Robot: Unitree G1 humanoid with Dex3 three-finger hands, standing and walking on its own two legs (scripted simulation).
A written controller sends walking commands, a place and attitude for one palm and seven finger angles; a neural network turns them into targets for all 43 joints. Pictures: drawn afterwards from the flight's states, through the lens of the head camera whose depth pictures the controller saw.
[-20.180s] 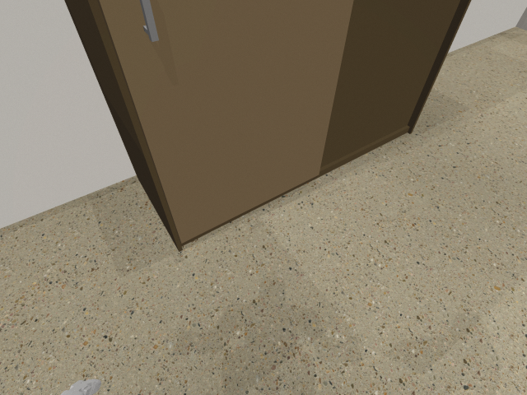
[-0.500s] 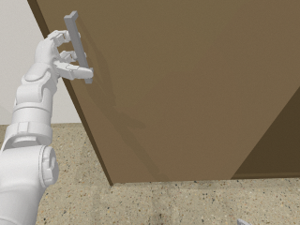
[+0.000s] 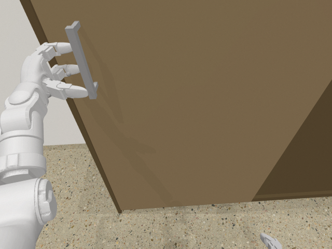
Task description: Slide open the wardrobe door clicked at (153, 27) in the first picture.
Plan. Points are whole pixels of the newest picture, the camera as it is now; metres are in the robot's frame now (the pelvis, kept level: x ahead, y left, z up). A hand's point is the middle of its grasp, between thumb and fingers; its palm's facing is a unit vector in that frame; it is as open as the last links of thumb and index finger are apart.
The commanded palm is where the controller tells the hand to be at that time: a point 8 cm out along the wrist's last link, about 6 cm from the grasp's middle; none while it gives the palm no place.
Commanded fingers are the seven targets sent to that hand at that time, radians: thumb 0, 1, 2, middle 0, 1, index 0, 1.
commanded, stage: move the hooked fingers beside the handle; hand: left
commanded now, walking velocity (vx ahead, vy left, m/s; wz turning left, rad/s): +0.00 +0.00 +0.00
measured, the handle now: (85, 62) +0.48 +0.22 +0.24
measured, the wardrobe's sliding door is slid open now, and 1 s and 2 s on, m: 0.00 0.00 0.00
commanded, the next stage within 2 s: feel for the door with the fingertips in 1.76 s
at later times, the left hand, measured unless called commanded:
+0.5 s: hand (61, 76) +0.41 +0.25 +0.24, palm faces +0.14 -0.99 +0.00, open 14.0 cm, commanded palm +0.38 +0.30 +0.24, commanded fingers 0.00 -0.50 0.30 -0.30 -1.20 -0.30 -1.20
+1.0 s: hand (49, 78) +0.41 +0.27 +0.24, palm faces +0.15 -0.99 +0.00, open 14.0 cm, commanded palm +0.38 +0.32 +0.24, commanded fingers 0.00 -0.50 0.30 -0.30 -1.20 -0.30 -1.20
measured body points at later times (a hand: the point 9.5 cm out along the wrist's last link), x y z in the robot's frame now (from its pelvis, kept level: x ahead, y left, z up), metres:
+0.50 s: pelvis +0.00 +0.00 +0.00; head -0.01 -0.01 +0.45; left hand +0.40 +0.30 +0.25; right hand +0.13 -0.25 -0.10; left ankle +0.03 +0.13 -0.74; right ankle -0.06 -0.11 -0.74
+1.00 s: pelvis +0.00 +0.00 +0.00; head -0.01 -0.01 +0.45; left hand +0.39 +0.33 +0.24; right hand +0.12 -0.26 -0.10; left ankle +0.03 +0.13 -0.74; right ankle -0.06 -0.11 -0.74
